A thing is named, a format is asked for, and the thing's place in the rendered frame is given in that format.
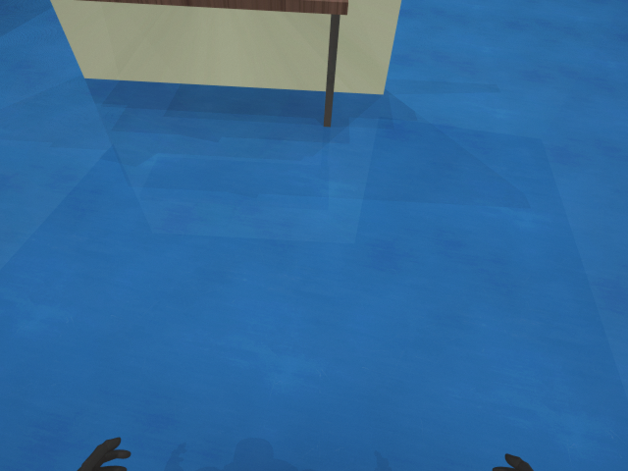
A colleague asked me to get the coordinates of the robot left hand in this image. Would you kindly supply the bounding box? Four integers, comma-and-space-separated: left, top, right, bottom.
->
78, 438, 131, 471

